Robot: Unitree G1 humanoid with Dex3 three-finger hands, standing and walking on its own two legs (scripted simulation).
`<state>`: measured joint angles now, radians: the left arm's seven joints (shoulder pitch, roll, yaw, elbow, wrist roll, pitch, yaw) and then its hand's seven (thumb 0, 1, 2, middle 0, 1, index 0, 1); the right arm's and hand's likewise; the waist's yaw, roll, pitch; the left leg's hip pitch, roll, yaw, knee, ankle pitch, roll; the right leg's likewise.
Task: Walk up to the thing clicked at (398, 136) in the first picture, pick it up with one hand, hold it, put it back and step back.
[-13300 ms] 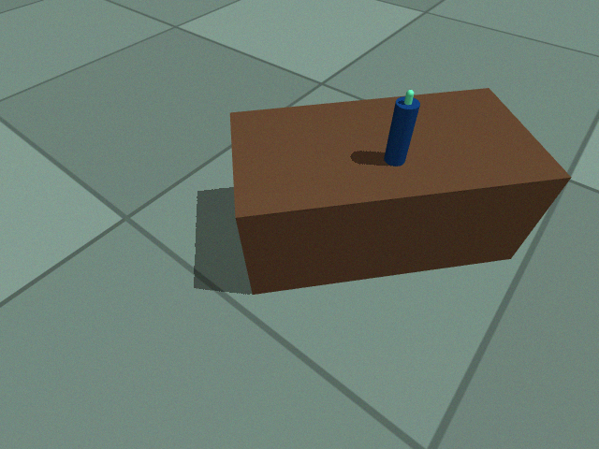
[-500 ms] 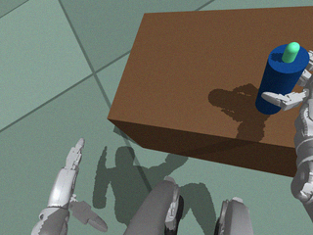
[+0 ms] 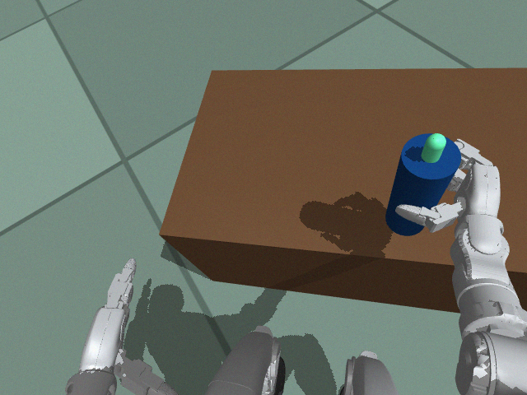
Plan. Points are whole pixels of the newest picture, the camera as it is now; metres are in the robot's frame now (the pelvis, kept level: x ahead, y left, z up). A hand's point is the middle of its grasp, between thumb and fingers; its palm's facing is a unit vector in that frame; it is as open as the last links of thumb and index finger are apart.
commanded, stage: lift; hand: right
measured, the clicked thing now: (418, 186) +0.44 -0.14 -0.01
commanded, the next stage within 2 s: hold in 0.96 s
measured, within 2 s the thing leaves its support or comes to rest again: neither
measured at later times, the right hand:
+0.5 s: hand (455, 210) +0.38 -0.16 +0.05, palm faces +0.09 +1.00 -0.03, open 10.5 cm
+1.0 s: hand (472, 219) +0.35 -0.17 +0.08, palm faces +0.09 +1.00 -0.03, open 10.5 cm
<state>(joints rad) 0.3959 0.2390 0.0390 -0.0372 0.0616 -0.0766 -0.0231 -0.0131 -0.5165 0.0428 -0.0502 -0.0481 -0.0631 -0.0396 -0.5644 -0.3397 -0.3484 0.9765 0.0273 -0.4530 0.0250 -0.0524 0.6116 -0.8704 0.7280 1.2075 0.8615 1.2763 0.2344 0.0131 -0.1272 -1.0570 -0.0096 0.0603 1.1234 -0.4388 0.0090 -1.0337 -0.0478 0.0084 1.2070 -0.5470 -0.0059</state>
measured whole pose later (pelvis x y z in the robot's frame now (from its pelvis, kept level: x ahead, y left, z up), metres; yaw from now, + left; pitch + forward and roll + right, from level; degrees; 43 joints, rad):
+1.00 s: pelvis +0.01 -0.01 +0.06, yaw -1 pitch +9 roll +1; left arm 0.35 0.21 0.07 0.30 0.00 -0.13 0.06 -0.01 -0.53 0.04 -0.05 -0.05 -0.06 -0.05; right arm -0.17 -0.20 -0.15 0.48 0.12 -0.29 0.02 -0.06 0.61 -0.88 0.71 1.23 0.85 1.30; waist 0.07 0.02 -0.05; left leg -0.65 0.01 0.02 0.85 -0.35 -0.01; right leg -0.60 -0.01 -0.03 0.88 -0.43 -0.02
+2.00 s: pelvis +0.01 +0.00 +0.07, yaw -1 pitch +5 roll +0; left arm 0.28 0.20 0.07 0.46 -0.01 -0.15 0.07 -0.01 -0.52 0.05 -0.05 -0.05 -0.06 -0.05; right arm -0.06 -0.18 -0.11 0.36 0.15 -0.23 0.03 -0.06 0.61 -0.88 0.71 1.24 0.84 1.31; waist 0.05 0.00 -0.03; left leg -0.51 0.01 0.02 0.73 -0.31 0.00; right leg -0.45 -0.01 -0.03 0.75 -0.38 -0.01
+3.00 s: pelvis +0.02 -0.01 +0.07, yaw +0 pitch +6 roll +0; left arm 0.28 0.20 0.06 0.45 -0.01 -0.15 0.06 -0.01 -0.54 0.06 -0.06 -0.05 -0.06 -0.05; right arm -0.08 -0.19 -0.11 0.42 0.14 -0.26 0.04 -0.06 0.61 -0.89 0.71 1.24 0.83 1.31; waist 0.05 0.01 -0.04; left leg -0.52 0.01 0.01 0.72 -0.32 -0.01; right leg -0.47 -0.01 -0.04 0.75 -0.39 -0.02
